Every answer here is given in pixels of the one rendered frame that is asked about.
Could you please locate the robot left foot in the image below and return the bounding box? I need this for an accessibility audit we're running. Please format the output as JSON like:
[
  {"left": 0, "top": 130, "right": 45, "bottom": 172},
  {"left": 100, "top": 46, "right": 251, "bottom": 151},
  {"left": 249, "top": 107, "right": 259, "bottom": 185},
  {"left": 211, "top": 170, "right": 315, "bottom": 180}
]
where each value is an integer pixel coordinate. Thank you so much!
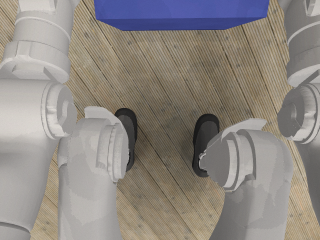
[{"left": 114, "top": 108, "right": 138, "bottom": 172}]

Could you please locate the carton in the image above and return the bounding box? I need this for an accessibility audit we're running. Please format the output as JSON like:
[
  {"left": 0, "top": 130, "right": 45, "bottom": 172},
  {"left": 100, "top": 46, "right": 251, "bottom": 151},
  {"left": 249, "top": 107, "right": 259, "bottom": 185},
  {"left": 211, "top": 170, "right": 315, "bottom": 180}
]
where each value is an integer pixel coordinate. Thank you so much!
[{"left": 94, "top": 0, "right": 270, "bottom": 31}]

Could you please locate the left robot upper arm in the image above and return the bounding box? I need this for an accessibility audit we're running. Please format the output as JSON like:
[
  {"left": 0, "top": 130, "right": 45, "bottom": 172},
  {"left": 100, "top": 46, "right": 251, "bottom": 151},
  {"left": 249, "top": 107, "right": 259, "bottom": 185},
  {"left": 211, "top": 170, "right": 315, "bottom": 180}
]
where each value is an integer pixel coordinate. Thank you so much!
[{"left": 0, "top": 78, "right": 78, "bottom": 240}]

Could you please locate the right robot thigh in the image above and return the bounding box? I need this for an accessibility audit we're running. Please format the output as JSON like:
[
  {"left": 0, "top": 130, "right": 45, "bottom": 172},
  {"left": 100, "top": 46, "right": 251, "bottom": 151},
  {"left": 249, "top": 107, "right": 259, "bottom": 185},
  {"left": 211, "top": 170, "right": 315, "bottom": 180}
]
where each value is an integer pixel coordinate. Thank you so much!
[{"left": 209, "top": 129, "right": 291, "bottom": 240}]

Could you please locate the robot left forearm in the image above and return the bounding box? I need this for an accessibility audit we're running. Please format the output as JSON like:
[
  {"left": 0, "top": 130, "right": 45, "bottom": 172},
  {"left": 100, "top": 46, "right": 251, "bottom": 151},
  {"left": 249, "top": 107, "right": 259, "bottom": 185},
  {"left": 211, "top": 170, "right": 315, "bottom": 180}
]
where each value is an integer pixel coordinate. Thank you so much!
[{"left": 0, "top": 0, "right": 80, "bottom": 84}]

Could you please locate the right robot upper arm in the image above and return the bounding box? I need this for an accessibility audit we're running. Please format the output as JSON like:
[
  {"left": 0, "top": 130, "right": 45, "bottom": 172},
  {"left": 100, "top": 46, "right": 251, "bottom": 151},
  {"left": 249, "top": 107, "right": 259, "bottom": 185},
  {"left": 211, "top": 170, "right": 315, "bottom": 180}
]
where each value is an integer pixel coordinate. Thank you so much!
[{"left": 277, "top": 83, "right": 320, "bottom": 227}]

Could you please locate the robot right forearm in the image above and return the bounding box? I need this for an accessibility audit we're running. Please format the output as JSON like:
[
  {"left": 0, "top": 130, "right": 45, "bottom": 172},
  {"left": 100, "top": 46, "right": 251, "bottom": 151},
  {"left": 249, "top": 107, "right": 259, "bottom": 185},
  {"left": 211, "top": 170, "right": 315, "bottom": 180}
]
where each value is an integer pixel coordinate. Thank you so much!
[{"left": 277, "top": 0, "right": 320, "bottom": 87}]

